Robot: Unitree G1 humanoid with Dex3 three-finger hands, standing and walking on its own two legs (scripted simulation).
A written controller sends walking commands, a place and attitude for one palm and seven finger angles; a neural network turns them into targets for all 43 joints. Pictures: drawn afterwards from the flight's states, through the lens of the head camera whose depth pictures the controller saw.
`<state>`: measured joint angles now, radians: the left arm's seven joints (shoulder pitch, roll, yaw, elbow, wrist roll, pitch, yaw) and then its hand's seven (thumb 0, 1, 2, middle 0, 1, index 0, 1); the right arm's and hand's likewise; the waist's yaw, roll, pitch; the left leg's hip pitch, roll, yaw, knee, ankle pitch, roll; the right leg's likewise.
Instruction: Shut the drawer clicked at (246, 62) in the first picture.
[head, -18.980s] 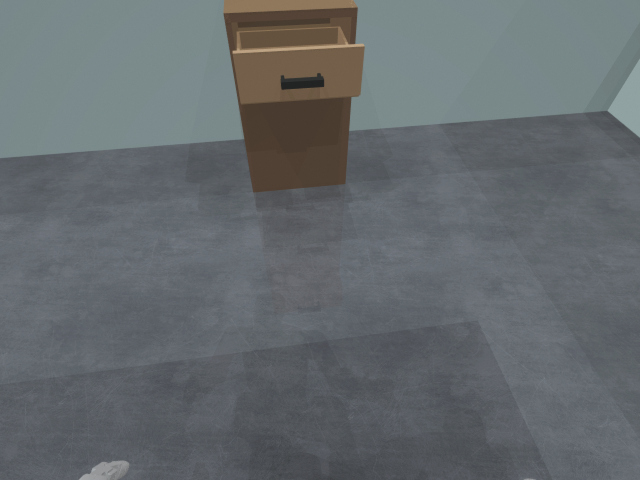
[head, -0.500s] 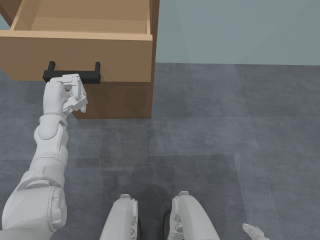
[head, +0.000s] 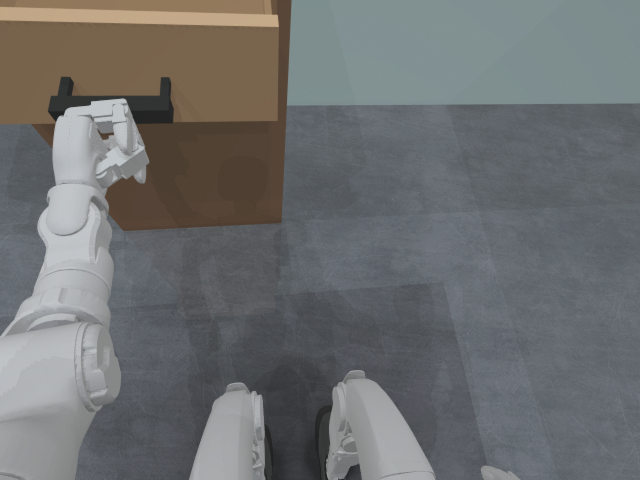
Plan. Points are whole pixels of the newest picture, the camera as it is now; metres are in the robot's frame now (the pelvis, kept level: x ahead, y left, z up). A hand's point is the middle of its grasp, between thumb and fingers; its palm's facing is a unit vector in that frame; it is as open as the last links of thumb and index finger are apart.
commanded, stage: push the drawer shut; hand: left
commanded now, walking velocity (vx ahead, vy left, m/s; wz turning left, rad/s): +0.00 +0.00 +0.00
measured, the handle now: (115, 97) +0.58 +0.22 +0.04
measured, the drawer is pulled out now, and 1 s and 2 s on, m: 0.11 0.00 0.00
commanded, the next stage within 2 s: pull the fist back off the drawer in 1.08 s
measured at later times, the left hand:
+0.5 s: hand (142, 107) +0.56 +0.19 +0.03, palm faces +0.04 -1.00 -0.03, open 3.2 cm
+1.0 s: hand (142, 77) +0.61 +0.19 +0.03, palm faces +0.04 -1.00 -0.04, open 3.3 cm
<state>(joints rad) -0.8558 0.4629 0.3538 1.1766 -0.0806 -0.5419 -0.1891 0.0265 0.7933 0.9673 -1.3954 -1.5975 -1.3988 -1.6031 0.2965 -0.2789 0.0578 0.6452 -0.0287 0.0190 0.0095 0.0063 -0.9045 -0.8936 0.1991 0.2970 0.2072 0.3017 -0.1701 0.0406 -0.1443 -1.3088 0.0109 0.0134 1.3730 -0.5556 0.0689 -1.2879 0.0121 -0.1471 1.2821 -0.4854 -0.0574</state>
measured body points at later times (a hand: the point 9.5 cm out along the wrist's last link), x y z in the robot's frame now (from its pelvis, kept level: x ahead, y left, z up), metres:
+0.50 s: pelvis +0.00 +0.00 -0.01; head +0.19 +0.04 +0.39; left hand +0.56 +0.24 +0.04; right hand +0.00 -0.26 -0.11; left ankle +0.04 +0.08 -0.60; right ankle +0.06 -0.10 -0.60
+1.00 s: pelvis +0.00 +0.00 -0.02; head +0.22 +0.04 +0.37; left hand +0.60 +0.25 +0.04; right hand -0.05 -0.25 -0.11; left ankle +0.04 +0.08 -0.60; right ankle +0.06 -0.10 -0.60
